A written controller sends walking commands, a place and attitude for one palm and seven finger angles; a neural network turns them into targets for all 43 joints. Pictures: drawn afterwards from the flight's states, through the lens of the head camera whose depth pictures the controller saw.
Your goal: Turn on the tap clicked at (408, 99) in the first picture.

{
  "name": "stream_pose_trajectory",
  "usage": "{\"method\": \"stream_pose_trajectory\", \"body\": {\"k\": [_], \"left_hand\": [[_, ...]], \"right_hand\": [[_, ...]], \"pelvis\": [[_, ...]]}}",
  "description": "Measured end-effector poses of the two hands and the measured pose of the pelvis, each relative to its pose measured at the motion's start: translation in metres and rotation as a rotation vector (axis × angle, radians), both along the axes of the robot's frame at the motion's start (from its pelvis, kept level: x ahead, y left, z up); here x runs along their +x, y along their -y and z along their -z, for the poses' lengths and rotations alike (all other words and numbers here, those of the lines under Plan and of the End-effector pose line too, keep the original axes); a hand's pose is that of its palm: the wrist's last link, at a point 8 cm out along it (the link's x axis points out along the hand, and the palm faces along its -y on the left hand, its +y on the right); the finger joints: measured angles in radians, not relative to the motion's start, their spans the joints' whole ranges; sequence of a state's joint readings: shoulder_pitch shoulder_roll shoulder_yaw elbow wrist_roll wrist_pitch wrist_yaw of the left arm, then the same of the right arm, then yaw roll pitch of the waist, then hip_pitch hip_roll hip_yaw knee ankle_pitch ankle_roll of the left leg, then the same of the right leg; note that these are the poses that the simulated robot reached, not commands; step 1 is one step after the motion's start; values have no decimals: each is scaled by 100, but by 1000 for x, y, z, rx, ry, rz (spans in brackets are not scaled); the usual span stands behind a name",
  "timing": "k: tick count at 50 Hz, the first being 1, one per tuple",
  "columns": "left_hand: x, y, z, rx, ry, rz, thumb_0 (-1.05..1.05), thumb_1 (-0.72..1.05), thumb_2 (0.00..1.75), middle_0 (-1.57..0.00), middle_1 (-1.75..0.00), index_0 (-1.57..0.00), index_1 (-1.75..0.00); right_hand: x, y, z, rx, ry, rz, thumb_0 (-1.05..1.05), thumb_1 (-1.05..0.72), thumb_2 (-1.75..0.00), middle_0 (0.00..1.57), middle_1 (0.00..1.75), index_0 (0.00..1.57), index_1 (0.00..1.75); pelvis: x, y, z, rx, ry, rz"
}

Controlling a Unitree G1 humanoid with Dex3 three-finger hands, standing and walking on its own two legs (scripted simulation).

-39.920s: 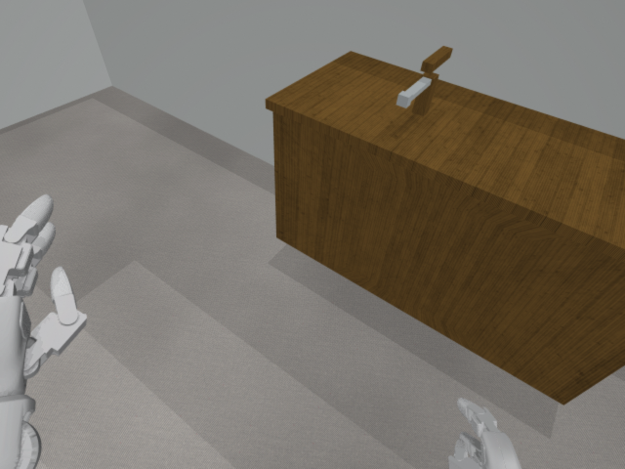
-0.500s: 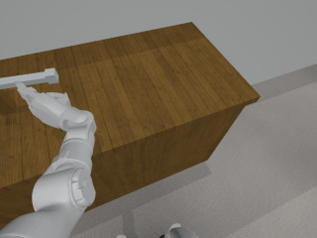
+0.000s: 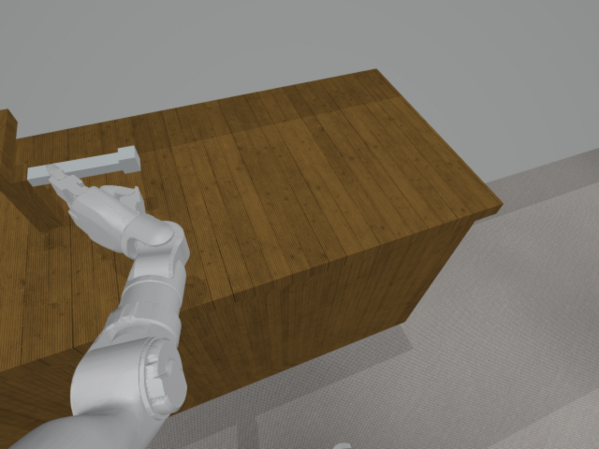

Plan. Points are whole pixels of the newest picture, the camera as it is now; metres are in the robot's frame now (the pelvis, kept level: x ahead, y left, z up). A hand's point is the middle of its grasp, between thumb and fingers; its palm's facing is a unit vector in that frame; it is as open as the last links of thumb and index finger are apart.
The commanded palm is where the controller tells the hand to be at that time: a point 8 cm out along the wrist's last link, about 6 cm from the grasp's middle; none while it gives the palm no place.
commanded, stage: lift the hand up off the lever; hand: left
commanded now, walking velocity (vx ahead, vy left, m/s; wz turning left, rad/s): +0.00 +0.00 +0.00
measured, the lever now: (129, 159) +0.53 +0.25 +0.07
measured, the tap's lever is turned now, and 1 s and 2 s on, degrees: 86 86 86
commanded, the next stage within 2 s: draw the hand back beside the body in 1.86 s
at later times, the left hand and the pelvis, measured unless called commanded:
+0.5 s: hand (139, 190) +0.45 +0.21 +0.09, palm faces +0.84 -0.54 -0.11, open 7.8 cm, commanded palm +0.39 +0.22 +0.10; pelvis +0.00 +0.00 +0.00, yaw +0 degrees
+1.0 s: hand (129, 182) +0.45 +0.21 +0.11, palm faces +0.84 -0.53 -0.10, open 7.8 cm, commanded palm +0.39 +0.22 +0.12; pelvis +0.00 -0.01 +0.01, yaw +1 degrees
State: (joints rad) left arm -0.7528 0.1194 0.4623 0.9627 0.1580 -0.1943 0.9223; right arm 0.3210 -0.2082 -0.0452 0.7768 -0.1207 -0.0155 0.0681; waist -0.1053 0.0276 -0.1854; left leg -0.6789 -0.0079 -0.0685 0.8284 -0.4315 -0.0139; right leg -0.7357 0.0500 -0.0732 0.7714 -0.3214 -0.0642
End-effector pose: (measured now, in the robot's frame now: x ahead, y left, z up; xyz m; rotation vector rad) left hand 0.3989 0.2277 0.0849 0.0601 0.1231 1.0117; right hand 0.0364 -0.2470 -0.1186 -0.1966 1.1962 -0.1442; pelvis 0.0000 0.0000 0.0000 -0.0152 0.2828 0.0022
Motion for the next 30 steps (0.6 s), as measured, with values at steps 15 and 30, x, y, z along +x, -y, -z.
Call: {"method": "stream_pose_trajectory", "body": {"k": [15,30], "left_hand": [[2,4,-8,6,18,28,1,90,90,-15,-15,-15,-15],[-6,6,-17,-1,-11,-3,1,90,90,-15,-15,-15,-15]], "right_hand": [[23,-5,-1,-9,40,-35,1,-91,-90,20,30,20,30],[16,-3,-3,11,32,-18,1,-91,-90,20,30,20,30]], "pelvis": [[-3,-4,0,-1,9,-12],[0,2,-6,5,35,-6]]}}
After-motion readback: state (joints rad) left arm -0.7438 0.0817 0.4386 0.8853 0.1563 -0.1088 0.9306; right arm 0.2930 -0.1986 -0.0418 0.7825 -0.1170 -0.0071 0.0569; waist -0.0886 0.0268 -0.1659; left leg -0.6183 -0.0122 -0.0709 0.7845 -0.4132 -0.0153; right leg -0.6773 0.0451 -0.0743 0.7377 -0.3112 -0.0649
